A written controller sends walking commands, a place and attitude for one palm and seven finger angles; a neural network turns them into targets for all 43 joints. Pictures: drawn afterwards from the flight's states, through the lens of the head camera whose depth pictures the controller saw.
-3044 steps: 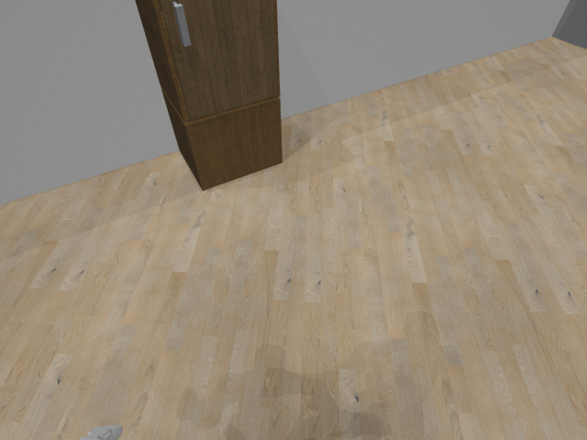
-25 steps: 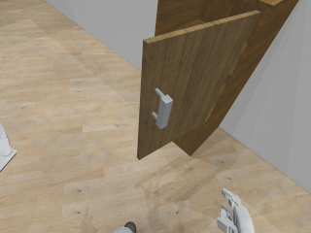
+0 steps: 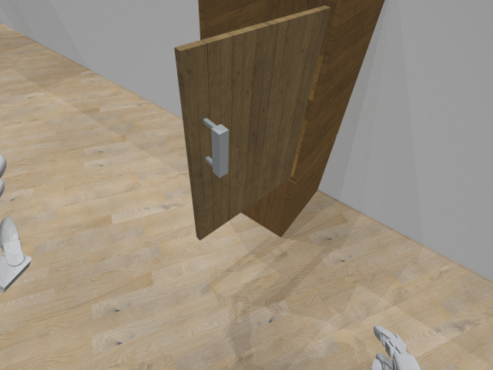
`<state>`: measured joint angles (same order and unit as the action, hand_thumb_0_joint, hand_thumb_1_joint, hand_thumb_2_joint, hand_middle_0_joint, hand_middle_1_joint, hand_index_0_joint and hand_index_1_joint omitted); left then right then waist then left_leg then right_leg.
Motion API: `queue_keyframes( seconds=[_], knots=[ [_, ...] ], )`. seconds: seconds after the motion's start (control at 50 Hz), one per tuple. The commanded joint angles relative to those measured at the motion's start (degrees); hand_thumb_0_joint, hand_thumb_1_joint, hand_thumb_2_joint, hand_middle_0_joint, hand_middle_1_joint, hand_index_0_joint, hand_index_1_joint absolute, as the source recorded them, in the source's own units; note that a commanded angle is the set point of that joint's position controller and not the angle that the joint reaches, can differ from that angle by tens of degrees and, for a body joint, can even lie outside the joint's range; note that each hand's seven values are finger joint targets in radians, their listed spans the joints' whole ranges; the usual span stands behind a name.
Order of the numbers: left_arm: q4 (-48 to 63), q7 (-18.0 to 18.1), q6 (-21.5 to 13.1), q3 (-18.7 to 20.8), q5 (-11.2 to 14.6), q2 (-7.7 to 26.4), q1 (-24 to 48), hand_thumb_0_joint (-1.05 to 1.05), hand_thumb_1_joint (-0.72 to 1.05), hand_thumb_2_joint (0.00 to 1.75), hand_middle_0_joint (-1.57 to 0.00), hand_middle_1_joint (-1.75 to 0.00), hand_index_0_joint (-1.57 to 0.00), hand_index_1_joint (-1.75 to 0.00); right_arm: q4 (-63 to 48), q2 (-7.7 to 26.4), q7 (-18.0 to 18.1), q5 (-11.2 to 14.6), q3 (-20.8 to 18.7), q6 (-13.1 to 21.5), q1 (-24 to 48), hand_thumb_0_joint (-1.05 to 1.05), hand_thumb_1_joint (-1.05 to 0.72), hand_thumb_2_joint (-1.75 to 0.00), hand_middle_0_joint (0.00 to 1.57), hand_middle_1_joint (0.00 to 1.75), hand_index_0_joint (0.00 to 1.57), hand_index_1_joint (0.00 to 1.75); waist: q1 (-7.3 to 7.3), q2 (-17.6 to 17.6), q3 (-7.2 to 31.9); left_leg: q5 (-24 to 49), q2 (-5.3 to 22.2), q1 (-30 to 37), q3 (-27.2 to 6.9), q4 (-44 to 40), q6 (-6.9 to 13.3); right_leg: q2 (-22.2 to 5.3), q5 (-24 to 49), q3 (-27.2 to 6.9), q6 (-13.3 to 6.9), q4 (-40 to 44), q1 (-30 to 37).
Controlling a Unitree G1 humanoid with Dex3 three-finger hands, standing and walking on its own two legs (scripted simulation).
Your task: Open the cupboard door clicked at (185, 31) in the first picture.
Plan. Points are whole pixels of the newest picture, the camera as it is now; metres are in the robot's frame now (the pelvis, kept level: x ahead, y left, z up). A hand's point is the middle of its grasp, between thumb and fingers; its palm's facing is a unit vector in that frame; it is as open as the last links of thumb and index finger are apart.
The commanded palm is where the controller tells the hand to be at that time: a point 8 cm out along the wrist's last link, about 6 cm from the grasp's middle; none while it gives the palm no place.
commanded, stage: stop stepping back and stand still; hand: left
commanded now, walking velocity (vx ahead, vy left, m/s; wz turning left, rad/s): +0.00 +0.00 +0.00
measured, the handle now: (214, 147) +0.56 +0.08 +0.04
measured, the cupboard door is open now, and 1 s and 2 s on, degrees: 78 78 78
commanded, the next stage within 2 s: let the arm hang, fingers relaxed in 0.56 s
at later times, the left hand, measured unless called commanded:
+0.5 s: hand out of the picture +0.15 +0.27 +0.17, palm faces +0.41 -0.78 -0.48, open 7.4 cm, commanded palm +0.11 +0.31 +0.18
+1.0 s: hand out of the picture +0.01 +0.18 -0.17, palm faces +0.00 -0.99 -0.16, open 7.3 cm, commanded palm none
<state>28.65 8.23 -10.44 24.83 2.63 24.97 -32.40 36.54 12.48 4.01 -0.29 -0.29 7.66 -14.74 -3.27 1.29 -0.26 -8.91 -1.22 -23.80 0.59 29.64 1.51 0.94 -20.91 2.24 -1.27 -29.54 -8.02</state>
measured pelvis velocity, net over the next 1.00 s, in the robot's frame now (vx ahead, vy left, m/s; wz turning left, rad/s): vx -0.03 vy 0.00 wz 0.03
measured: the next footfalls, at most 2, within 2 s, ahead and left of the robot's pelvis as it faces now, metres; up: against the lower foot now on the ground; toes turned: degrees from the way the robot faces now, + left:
left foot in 0.14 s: +0.09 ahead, +0.11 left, +0.00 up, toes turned -2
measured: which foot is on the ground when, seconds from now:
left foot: down 0.00-0.00, up 0.02-0.12, down 0.14-1.00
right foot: down 0.00-1.00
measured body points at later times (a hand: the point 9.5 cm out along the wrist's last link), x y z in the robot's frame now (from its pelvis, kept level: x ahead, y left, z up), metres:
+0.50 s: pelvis -0.04 +0.01 +0.00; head -0.04 +0.01 +0.45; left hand +0.13 +0.31 +0.19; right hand +0.13 -0.21 -0.08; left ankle +0.05 +0.11 -0.73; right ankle -0.05 -0.11 -0.73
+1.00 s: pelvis -0.03 +0.00 +0.00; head -0.01 +0.02 +0.45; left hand +0.01 +0.23 -0.16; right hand +0.03 -0.27 -0.13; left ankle +0.05 +0.11 -0.73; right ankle -0.06 -0.11 -0.73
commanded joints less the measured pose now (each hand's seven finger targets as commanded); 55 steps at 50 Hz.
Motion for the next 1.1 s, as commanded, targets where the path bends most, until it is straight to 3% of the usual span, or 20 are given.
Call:
queue_keyframes(
  seconds=[0.0, 0.06, 0.12, 0.14, 0.2, 0.26, 0.32, 0.38, 0.44, 0.5, 0.62, 0.64, 0.66, 0.7, 0.74, 0.78, 0.84, 0.88, 0.98, 1.08],
  knots=[
    [10.71, 1.30, -3.78, 8.82, 0.56, 10.14, -1.21, 0.00, 0.90, 0.90, -0.20, -0.30, -0.20, -0.30, -7.22, 6.77, 0.25, -0.06, -3.06, 1.48, 6.72, 0.00, -0.90, -0.90, 0.20, 0.30, 0.20, 0.30, 2.82, 7.44, -0.93, -8.36, 1.29, 0.85, -3.18, 24.01, -2.70, -18.50, -11.49, -22.48, -10.10, 21.08, -17.32],
    [7.69, 1.56, -4.70, 5.53, -0.94, 8.23, 6.69, 0.00, 0.90, 0.90, -0.20, -0.30, -0.20, -0.30, -6.25, 5.73, 0.98, 0.15, -1.78, 3.11, 5.51, 0.00, -0.90, -0.90, 0.20, 0.30, 0.20, 0.30, 1.47, 0.76, -0.73, -5.50, 3.90, 6.04, -1.89, 4.58, -0.99, -12.22, 7.23, -9.87, -4.86, 10.38, -9.70],
    [6.52, 1.33, -5.17, 3.82, -1.25, 7.72, 9.64, 0.00, 0.90, 0.90, -0.20, -0.30, -0.20, -0.30, -6.89, 7.52, 2.13, 0.50, -2.35, 4.65, 6.78, 0.00, -0.90, -0.90, 0.20, 0.30, 0.20, 0.30, 3.15, -7.06, 0.08, 3.12, 7.65, 13.49, -7.95, -6.05, 1.06, -3.02, 6.55, -5.16, 1.09, 5.70, -10.11],
    [6.79, 1.16, -5.12, 4.07, -1.28, 8.28, 9.67, 0.00, 0.90, 0.90, -0.20, -0.30, -0.20, -0.30, -7.57, 8.24, 2.17, 0.77, -2.61, 4.99, 6.92, 0.00, -0.90, -0.90, 0.20, 0.30, 0.20, 0.30, 3.62, -4.31, 0.88, 5.94, 7.99, 12.77, -8.44, -5.20, 1.40, -1.83, 9.77, -5.30, 1.60, 5.77, -7.77],
    [11.40, 0.50, -5.81, 5.22, -1.39, 9.36, 8.53, 0.00, 0.90, 0.90, -0.20, -0.30, -0.20, -0.30, -7.41, 6.29, 1.94, -0.21, -1.30, 5.82, 7.45, 0.00, -0.90, -0.90, 0.20, 0.30, 0.20, 0.30, 3.70, -13.70, 3.50, -6.69, 10.10, 8.80, -14.98, -16.22, 2.16, 0.59, 1.72, -1.34, 2.27, -1.24, -2.58],
    [12.17, 0.92, -5.42, 5.36, -1.65, 8.17, 4.85, 0.00, 0.90, 0.90, -0.20, -0.30, -0.20, -0.30, -8.28, 5.82, 1.20, -0.23, -1.05, 6.07, 7.63, 0.00, -0.90, -0.90, 0.20, 0.30, 0.20, 0.30, 3.99, -11.61, 3.33, -19.96, 10.32, 3.15, -13.41, -20.17, 2.65, 0.49, 0.82, -1.28, 1.65, -0.04, 2.03],
    [9.69, 0.86, -4.78, 6.19, -1.16, 7.79, -0.25, 0.00, 0.90, 0.90, -0.20, -0.30, -0.20, -0.30, -8.74, 5.23, 0.74, -0.23, -1.11, 5.38, 7.36, 0.00, -0.90, -0.90, 0.20, 0.30, 0.20, 0.30, 3.65, -6.25, 3.46, -16.92, 5.25, 3.65, -6.72, -14.27, -0.32, -0.77, 0.00, -2.85, 0.52, 9.15, 1.36],
    [7.52, 0.56, -4.33, 5.62, -0.49, 7.50, 0.63, 0.00, 0.90, 0.90, -0.20, -0.30, -0.20, -0.30, -7.92, 5.44, 0.68, -0.21, -1.81, 4.17, 7.06, 0.00, -0.90, -0.90, 0.20, 0.30, 0.20, 0.30, 2.85, 1.90, 1.88, -7.99, 1.98, 12.85, -2.58, -0.54, -1.91, -5.97, -6.39, -10.21, -2.23, 17.67, -12.41],
    [6.44, 0.72, -3.77, 4.44, -0.52, 7.32, 5.23, 0.00, 0.90, 0.90, -0.20, -0.30, -0.20, -0.30, -6.86, 5.55, 1.30, -0.20, -1.63, 4.02, 6.88, 0.00, -0.90, -0.90, 0.20, 0.30, 0.20, 0.30, 2.22, 0.01, 1.87, -3.07, 2.79, 15.68, -3.50, 1.11, -1.34, -6.24, 1.10, -9.17, -1.83, 15.10, -14.41],
    [6.63, 0.46, -3.82, 2.83, -0.62, 7.60, 10.56, 0.00, 0.90, 0.90, -0.20, -0.30, -0.20, -0.30, -7.05, 6.13, 2.05, 0.36, -1.73, 4.38, 8.29, 0.00, -0.90, -0.90, 0.20, 0.30, 0.20, 0.30, 2.22, -3.76, -0.62, -7.86, 4.15, 15.91, -5.51, -4.21, -1.39, -3.57, -4.93, -6.61, -0.05, 13.89, -14.97],
    [11.07, 1.15, -4.77, 4.63, -2.05, 8.33, 7.21, 0.00, 0.90, 0.90, -0.20, -0.30, -0.20, -0.30, -8.70, 5.53, 2.12, -0.22, -0.85, 5.44, 8.39, 0.00, -0.90, -0.90, 0.20, 0.30, 0.20, 0.30, 4.12, -12.84, 1.66, -22.51, 7.87, 4.60, -12.90, -21.97, 0.86, 1.04, 0.98, -1.45, 1.55, 3.74, 0.94],
    [-39.85, -7.17, 5.21, -17.62, -5.45, -4.00, 8.14, 0.00, 0.90, 0.90, -0.20, -0.30, -0.20, -0.30, 8.30, 17.54, -2.92, -0.36, -4.45, 4.04, 11.38, 0.00, -0.90, -0.90, 0.20, 0.30, 0.20, 0.30, 2.24, -10.84, -0.94, 2.34, 8.26, -1.35, -14.69, -6.22, 2.74, -3.93, 9.94, -3.27, 0.46, -0.15, -6.23],
    [-42.25, -8.27, 9.05, -16.13, -4.52, -2.56, 6.81, 0.00, 0.90, 0.90, -0.20, -0.30, -0.20, -0.30, 7.53, 12.86, -3.31, 0.64, -3.83, -0.20, 7.30, 0.00, -0.90, -0.90, 0.20, 0.30, 0.20, 0.30, 3.51, -5.77, 4.26, 11.26, 7.37, 4.58, -9.57, -2.54, 1.39, -5.08, 11.07, -4.88, 0.28, 2.23, -4.86],
    [-45.23, -8.41, 9.15, -17.83, -4.85, -1.84, 11.76, 0.00, 0.90, 0.90, -0.20, -0.30, -0.20, -0.30, 7.36, 11.98, -3.46, 0.11, -3.38, -2.06, 5.14, 0.00, -0.90, -0.90, 0.20, 0.30, 0.20, 0.30, 2.86, 7.23, 8.02, 10.97, 6.43, 8.75, -9.93, 2.25, 0.91, -6.36, 10.46, -5.91, -2.02, 3.18, -7.30],
    [-50.74, -8.30, 9.23, -18.34, -4.80, 0.38, 16.90, 0.00, 0.90, 0.90, -0.20, -0.30, -0.20, -0.30, 8.53, 13.80, -3.72, -0.38, -3.69, -3.63, 5.93, 0.00, -0.90, -0.90, 0.20, 0.30, 0.20, 0.30, 2.37, 11.35, 6.62, 7.75, 4.50, 8.49, -8.80, 5.83, 0.95, -8.64, 10.30, -7.23, -4.18, 3.84, -9.17],
    [-57.37, -7.95, 9.65, -19.27, -4.49, 1.43, 20.95, 0.00, 0.90, 0.90, -0.20, -0.30, -0.20, -0.30, 10.04, 13.65, -3.92, -0.93, -3.48, -5.21, 6.86, 0.00, -0.90, -0.90, 0.20, 0.30, 0.20, 0.30, 1.96, 9.59, 3.94, 7.63, 3.51, 8.29, -7.34, 6.26, 0.65, -9.79, 11.20, -7.51, -5.21, 4.11, -10.24],
    [-67.45, -7.37, 10.70, -21.07, -3.93, 0.67, 21.85, 0.00, 0.90, 0.90, -0.20, -0.30, -0.20, -0.30, 12.44, 12.44, -3.87, -1.60, -2.04, -6.73, 7.96, 0.00, -0.90, -0.90, 0.20, 0.30, 0.20, 0.30, 2.71, -5.11, 0.39, 8.00, 5.54, 6.38, -11.53, -3.14, 1.39, -5.85, 6.48, -5.74, -2.81, 1.83, -7.07],
    [-74.27, -7.26, 10.86, -21.35, -3.65, 0.61, 19.38, 0.00, 0.90, 0.90, -0.20, -0.30, -0.20, -0.30, 14.47, 12.60, -3.64, -1.52, -1.62, -7.07, 9.08, 0.00, -0.90, -0.90, 0.20, 0.30, 0.20, 0.30, 4.20, -8.71, -0.03, 1.25, 6.50, 4.09, -14.42, -8.72, 2.24, -4.18, 1.50, -5.14, -1.68, 2.89, -2.44],
    [-84.86, -7.48, 10.11, -21.78, -3.26, -1.89, 17.01, 0.00, 0.90, 0.90, -0.20, -0.30, -0.20, -0.30, 19.85, 9.98, -2.83, -1.02, -1.41, -7.58, 6.27, 0.00, -0.90, -0.90, 0.20, 0.30, 0.20, 0.30, 3.37, -10.17, 1.53, -2.83, 4.67, 9.75, -10.92, -8.59, 0.67, -5.77, 1.52, -6.94, -2.77, 8.92, -2.67],
    [-90.37, -7.33, 9.87, -22.40, -3.01, -3.42, 16.05, 0.00, 0.90, 0.90, -0.20, -0.30, -0.20, -0.30, 23.73, 9.03, -2.23, -0.73, -1.66, -8.03, 3.03, 0.00, -0.90, -0.90, 0.20, 0.30, 0.20, 0.30, 2.35, -4.84, -0.72, -0.50, 4.78, 13.92, -9.57, -6.89, 0.41, -6.41, 1.01, -6.43, -3.13, 12.74, -5.83]
  ],
)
